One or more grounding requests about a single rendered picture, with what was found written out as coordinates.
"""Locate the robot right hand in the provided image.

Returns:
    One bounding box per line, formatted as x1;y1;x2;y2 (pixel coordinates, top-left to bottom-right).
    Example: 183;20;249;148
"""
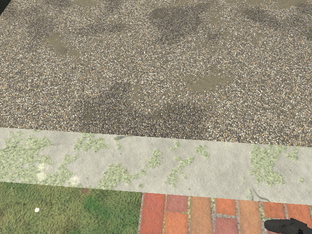
264;217;312;234

